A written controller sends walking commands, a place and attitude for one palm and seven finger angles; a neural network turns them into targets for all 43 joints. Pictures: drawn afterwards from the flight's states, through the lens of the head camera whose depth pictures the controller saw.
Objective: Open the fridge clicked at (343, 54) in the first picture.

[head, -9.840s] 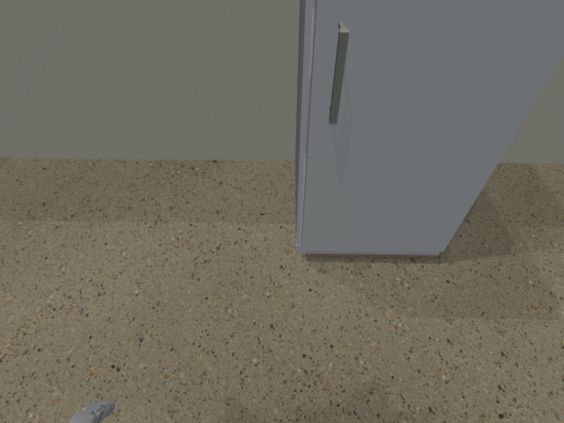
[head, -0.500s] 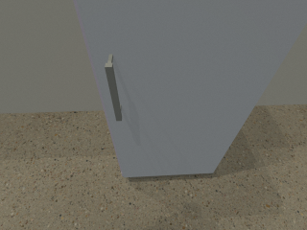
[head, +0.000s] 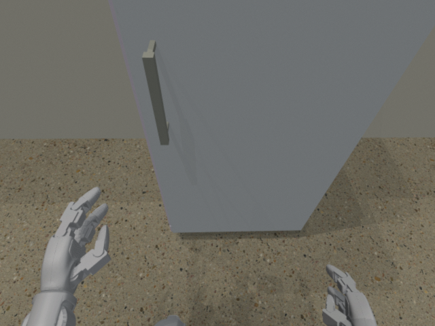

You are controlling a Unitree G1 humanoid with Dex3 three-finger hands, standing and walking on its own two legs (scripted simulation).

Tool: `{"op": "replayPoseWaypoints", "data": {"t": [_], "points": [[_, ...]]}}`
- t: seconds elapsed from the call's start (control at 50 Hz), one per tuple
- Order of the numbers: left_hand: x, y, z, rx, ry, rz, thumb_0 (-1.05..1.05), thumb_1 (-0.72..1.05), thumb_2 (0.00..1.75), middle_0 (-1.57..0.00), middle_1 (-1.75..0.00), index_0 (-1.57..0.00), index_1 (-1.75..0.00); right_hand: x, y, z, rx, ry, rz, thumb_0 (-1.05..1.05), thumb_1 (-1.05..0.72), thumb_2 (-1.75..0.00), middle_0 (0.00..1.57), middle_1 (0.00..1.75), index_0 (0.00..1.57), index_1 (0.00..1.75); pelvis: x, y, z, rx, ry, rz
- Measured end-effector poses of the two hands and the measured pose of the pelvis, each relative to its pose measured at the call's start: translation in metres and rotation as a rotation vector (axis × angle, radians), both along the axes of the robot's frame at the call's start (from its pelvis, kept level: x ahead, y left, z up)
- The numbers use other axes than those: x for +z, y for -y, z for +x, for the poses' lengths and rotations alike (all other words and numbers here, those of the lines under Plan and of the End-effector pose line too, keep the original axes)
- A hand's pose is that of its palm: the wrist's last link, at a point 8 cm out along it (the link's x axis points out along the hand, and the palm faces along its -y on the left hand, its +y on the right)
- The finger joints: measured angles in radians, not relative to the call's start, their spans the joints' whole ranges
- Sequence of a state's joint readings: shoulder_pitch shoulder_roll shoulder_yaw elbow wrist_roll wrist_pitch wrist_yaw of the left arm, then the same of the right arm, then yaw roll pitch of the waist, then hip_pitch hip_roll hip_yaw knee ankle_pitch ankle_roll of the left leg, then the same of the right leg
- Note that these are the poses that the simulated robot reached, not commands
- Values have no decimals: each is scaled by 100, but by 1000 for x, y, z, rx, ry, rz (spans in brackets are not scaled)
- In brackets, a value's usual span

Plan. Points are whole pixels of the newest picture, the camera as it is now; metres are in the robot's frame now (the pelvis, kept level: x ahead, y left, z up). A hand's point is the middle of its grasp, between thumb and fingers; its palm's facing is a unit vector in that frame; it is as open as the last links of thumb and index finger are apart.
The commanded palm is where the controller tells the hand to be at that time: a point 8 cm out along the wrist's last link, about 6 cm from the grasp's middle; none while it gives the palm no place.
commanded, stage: raise the hand to about handle height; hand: left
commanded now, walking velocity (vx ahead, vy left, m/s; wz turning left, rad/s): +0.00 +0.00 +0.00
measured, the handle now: (159, 98) +0.53 +0.15 +0.12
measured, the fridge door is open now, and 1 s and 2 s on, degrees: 0 0 0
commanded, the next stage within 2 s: move the hooked fingers beside the handle in 1.84 s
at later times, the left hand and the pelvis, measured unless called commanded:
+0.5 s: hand (80, 254) +0.22 +0.23 +0.05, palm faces +0.07 -1.00 -0.05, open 10.6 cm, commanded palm +0.18 +0.29 +0.05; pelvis -0.01 -0.01 -0.02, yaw +0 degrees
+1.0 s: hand (42, 223) +0.25 +0.28 +0.10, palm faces +0.11 -0.99 -0.04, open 13.4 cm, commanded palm +0.22 +0.33 +0.11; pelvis +0.00 +0.02 +0.01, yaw +1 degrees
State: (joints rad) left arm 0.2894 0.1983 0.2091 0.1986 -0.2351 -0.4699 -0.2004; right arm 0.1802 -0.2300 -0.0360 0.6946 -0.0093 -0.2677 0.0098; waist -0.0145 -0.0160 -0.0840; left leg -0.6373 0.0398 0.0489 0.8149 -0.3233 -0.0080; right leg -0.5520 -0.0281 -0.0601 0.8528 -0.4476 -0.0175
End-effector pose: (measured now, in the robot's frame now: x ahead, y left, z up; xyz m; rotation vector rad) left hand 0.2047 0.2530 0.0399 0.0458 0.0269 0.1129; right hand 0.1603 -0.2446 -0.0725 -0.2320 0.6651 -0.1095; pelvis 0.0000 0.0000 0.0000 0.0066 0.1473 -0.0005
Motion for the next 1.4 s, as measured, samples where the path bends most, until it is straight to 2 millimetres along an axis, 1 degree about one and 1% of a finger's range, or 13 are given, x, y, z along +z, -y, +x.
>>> {"op": "replayPoseWaypoints", "data": {"t": [0.06, 0.14, 0.22, 0.28, 0.38, 0.46, 0.54, 0.64, 0.74, 0.88, 1.0, 1.18, 1.4], "points": [[-18, 2, -16, -83, 55, 0, 0, 73, 82, -21, -41, -21, -42, -4, 8, 20, 33, 102, -19, 1, -90, -90, 20, 30, 20, 30, -24, 5, -11, -6, -39, 1], [-46, -10, -47, -22, -28, -47, 0, 64, 78, -22, -47, -22, -47, -10, 10, 35, 52, 170, -35, 1, -90, -90, 20, 30, 20, 30, -44, 10, -19, 5, -45, -9], [-39, -18, -64, 49, -30, -19, 1, 54, 74, -22, -53, -23, -53, -16, 1, 34, 69, 160, -40, 1, -90, -90, 20, 30, 20, 30, -47, 13, -20, 23, -23, -33], [-22, -19, -56, 28, 16, 14, 1, 47, 71, -23, -57, -23, -58, -24, -8, 24, 80, 118, -31, 1, -90, -90, 20, 30, 20, 30, -44, 15, -20, 36, -12, -48], [-6, -22, -25, -48, 6, 10, 1, 35, 66, -23, -65, -24, -65, -31, -19, -1, 55, 36, 4, 1, -90, -90, 20, 30, 20, 30, -33, 14, -17, 37, -5, -54], [4, -29, -9, -52, -35, 0, 1, 26, 62, -24, -71, -25, -71, -29, -19, -18, 7, -4, 25, 1, -90, -90, 20, 30, 21, 30, -22, 9, -10, 21, -4, -44], [15, -38, -5, -30, -30, 8, 0, 17, 58, -25, -77, -25, -77, -23, -13, -25, -18, -22, 14, 1, -90, -90, 20, 30, 21, 30, -14, 3, -5, 10, 1, -37], [20, -48, -4, -16, -14, 5, 0, 6, 53, -26, -84, -26, -85, -15, -6, -22, -16, -27, -30, 1, -90, -90, 20, 30, 20, 30, -10, -5, -1, 11, 7, -36], [29, -54, 0, -19, 6, 7, 0, -6, 48, -27, -92, -27, -92, -2, -7, -8, 1, 8, -58, 1, -90, -90, 20, 30, 20, 30, -6, -11, 1, 17, 23, -40], [48, -66, 9, -10, 34, 5, -1, -23, 41, -28, -102, -28, -103, 16, -26, 15, 38, 78, -43, 1, -90, -90, 20, 30, 20, 30, 2, -16, 4, 21, 53, -41], [65, -77, 16, -2, 40, 2, -1, -36, 36, -29, -111, -29, -111, 24, -43, 25, 72, 107, -12, 1, -90, -90, 20, 30, 20, 30, 9, -18, 3, 22, 80, -41], [88, -86, 25, 6, 49, 4, -1, -47, 31, -29, -118, -30, -118, 26, -49, 18, 79, 87, 7, 1, -90, -90, 20, 30, 21, 30, 18, -18, 1, 23, 117, -37], [113, -90, 40, 9, 54, 4, -2, -49, 30, -30, -119, -30, -120, 28, -29, 1, 34, 61, -8, 1, -90, -90, 20, 30, 21, 30, 26, -11, -1, 15, 148, -28]]}}
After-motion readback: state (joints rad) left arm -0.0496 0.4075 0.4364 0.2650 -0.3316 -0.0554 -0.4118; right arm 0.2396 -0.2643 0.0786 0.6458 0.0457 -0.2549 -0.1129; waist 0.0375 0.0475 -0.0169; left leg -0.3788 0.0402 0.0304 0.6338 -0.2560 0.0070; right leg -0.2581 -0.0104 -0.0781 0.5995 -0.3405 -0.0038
